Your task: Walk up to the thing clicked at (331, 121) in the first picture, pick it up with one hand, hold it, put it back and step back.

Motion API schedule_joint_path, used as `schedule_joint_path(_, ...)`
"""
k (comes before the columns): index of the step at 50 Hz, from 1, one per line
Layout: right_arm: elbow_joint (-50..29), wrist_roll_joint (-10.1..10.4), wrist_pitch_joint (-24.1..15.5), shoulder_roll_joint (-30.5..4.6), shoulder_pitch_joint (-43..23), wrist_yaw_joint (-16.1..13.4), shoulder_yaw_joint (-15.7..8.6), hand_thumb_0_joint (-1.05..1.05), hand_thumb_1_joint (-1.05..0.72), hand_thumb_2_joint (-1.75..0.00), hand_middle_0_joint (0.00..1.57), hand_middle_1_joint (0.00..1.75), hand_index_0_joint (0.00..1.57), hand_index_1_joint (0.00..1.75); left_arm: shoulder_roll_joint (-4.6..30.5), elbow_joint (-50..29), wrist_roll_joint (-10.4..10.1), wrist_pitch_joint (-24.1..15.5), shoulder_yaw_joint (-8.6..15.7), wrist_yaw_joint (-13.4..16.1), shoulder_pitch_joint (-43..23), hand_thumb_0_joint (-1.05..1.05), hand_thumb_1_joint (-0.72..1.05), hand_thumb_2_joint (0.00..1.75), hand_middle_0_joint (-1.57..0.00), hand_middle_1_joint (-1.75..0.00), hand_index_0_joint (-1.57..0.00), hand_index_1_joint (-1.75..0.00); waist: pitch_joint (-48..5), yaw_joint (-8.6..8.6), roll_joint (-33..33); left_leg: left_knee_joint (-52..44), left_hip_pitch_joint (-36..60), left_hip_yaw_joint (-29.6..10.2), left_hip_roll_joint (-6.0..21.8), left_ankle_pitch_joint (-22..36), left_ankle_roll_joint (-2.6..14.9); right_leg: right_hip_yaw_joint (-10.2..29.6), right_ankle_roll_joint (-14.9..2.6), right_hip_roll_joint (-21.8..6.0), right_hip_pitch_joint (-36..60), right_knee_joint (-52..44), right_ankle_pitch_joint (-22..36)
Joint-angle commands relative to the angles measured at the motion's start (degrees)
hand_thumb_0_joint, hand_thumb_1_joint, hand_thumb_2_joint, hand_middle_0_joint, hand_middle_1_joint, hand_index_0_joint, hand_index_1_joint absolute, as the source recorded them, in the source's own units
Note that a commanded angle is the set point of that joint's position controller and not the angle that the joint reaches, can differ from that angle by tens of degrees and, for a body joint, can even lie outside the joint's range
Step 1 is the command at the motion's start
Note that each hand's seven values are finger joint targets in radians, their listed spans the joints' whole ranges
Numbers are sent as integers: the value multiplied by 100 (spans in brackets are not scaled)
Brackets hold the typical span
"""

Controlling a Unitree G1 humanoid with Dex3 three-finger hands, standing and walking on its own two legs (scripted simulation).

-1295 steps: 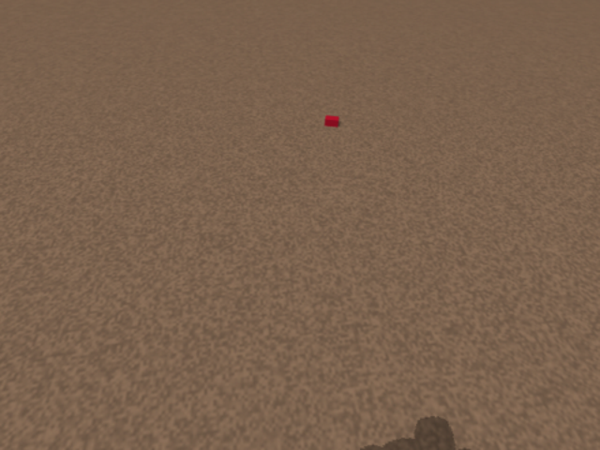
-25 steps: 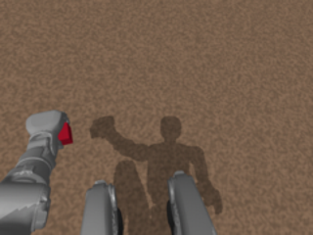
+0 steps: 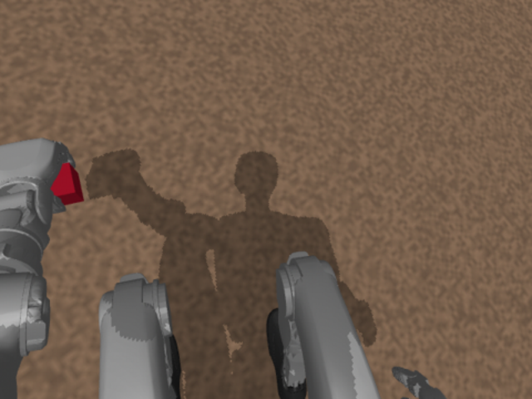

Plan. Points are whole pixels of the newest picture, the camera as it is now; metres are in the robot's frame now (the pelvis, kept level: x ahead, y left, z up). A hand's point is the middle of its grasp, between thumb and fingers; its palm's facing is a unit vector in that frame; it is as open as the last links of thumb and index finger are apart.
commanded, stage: crouch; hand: left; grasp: from above
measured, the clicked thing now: (47, 188) +0.47 +0.29 -0.19
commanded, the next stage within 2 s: lower in 0.58 s
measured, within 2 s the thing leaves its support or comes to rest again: neither
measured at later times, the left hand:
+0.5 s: hand (58, 190) +0.48 +0.29 -0.23, palm faces -0.45 -0.10 -0.89, open 8.0 cm
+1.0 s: hand (64, 196) +0.48 +0.29 -0.27, palm faces -0.46 -0.11 -0.88, open 8.0 cm
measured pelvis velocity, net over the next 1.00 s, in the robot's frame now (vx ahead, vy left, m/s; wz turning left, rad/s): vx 0.00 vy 0.00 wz -0.07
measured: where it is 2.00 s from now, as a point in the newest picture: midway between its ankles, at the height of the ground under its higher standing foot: (229, 385)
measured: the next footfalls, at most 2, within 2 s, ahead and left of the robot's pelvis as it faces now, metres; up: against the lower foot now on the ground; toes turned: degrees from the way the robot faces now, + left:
none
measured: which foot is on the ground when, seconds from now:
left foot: down 0.00-1.00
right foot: down 0.00-1.00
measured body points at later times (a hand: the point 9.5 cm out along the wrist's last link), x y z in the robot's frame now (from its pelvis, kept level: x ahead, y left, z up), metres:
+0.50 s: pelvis -0.01 +0.00 -0.06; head +0.25 +0.05 +0.31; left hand +0.50 +0.29 -0.18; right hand +0.01 -0.27 -0.16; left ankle +0.07 +0.13 -0.37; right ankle +0.09 -0.14 -0.37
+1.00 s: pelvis +0.00 +0.00 -0.08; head +0.26 +0.07 +0.27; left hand +0.50 +0.30 -0.22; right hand +0.03 -0.27 -0.17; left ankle +0.07 +0.13 -0.37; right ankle +0.09 -0.14 -0.37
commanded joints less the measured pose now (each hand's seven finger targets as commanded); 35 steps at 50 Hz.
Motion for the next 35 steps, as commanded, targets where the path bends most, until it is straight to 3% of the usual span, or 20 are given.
schedule_joint_path(1, -59, -1, 11, -1283, 1302, 10, -368, 0, -89, -90, 20, 30, 20, 30, 1693, -893, 53, -87, 172, 314, -2345, 0, 82, 28, -116, -28, -119, -25, -4052, -85, 1659, -1037, 3036, 488, -125, 1346, 175, -456, -451, 160, 1692, -1051, 1508)
schedule_joint_path(3, -50, -8, 28, -1279, 1282, 29, -341, 0, -89, -90, 20, 30, 20, 30, 1657, -491, 75, -97, 136, 317, -2131, 0, 80, 28, -115, -27, -118, -24, -3780, -105, 1515, -969, 2856, 450, -120, 1202, 172, -502, -464, 171, 1471, -942, 1363)
schedule_joint_path(8, -38, -49, 49, -1351, 1335, 76, -257, 0, -89, -90, 20, 30, 20, 30, 1996, -562, 121, -181, 259, 371, -2519, 0, 80, 31, -115, -29, -118, -27, -3965, -111, 1632, -723, 2619, 479, -124, 1170, 194, -532, -447, 191, 1455, -748, 1373)
schedule_joint_path(10, -30, -73, 43, -1368, 1347, 82, -203, 0, -89, -90, 20, 30, 20, 30, 1893, -240, 122, -194, 226, 376, -2369, 0, 82, 33, -117, -30, -119, -27, -3696, -211, 1560, -677, 2433, 440, -137, 1033, 191, -570, -443, 181, 1287, -664, 1248)
schedule_joint_path(14, -23, -107, 44, -1406, 1339, 103, -129, 0, -89, -89, 20, 30, 20, 30, 2126, -215, 168, -246, 279, 388, -2463, 0, 80, 29, -114, -29, -117, -26, -3679, -169, 1667, -570, 2334, 420, -141, 891, 179, -628, -463, 206, 1185, -501, 1103)
schedule_joint_path(16, -31, -128, 34, -1469, 1397, 119, -99, 0, -89, -89, 20, 30, 20, 30, 2202, -188, 191, -273, 299, 392, -2569, 0, 82, 31, -116, -29, -119, -26, -3607, -262, 1695, -482, 2307, 406, -138, 864, 191, -659, -451, 204, 1115, -469, 1103)
schedule_joint_path(22, 11, -150, 32, -1519, 1419, 149, 13, 0, -89, -90, 20, 30, 20, 30, 2437, -346, 233, -313, 387, 431, -2649, 0, 82, 32, -117, -29, -119, -27, -3749, -224, 1854, -299, 2257, 375, -135, 1076, 180, -705, -447, 219, 1093, -245, 1319)
schedule_joint_path(24, -20, -157, 43, -1511, 1397, 170, 42, 0, -89, -90, 20, 30, 20, 30, 2369, -266, 235, -319, 331, 422, -2627, 0, 82, 35, -117, -30, -119, -28, -3668, -312, 1814, -211, 2150, 368, -124, 1074, 193, -728, -431, 243, 1083, -227, 1354)
schedule_joint_path(27, -15, -168, 35, -1521, 1415, 201, 72, 0, -89, -90, 20, 30, 20, 30, 2415, -79, 219, -322, 364, 436, -2399, 0, 84, 33, -118, -31, -120, -29, -3419, -268, 1685, -144, 1951, 383, -129, 1008, 209, -735, -419, 247, 1080, -208, 1293)
schedule_joint_path(29, -16, -173, 43, -1528, 1357, 196, 71, 0, -90, -90, 20, 30, 20, 30, 2597, -338, 232, -354, 409, 454, -2677, 0, 84, 35, -119, -30, -121, -28, -3748, -216, 1866, -66, 2035, 393, -113, 1078, 211, -727, -427, 280, 1139, -146, 1388)
schedule_joint_path(31, -23, -189, 45, -1510, 1399, 231, 105, 0, -90, -90, 20, 30, 20, 30, 2327, -26, 256, -320, 283, 427, -2339, 0, 86, 34, -120, -32, -122, -29, -3410, -325, 1774, -43, 1914, 394, -122, 1042, 204, -744, -406, 274, 1124, -156, 1355)
schedule_joint_path(33, -15, -178, 45, -1544, 1372, 239, 84, 0, -90, -90, 20, 30, 20, 30, 2572, -314, 218, -343, 395, 446, -2534, 0, 87, 35, -121, -32, -123, -30, -3607, -255, 1932, -30, 2008, 375, -115, 1138, 194, -762, -431, 285, 1131, -72, 1442)
schedule_joint_path(35, -19, -162, 63, -1547, 1348, 249, 91, 0, -90, -90, 20, 30, 20, 30, 2456, -244, 217, -312, 313, 422, -2395, 0, 83, 32, -120, -30, -122, -28, -3558, -234, 1857, -14, 2043, 360, -109, 1213, 195, -770, -432, 294, 1103, -60, 1519)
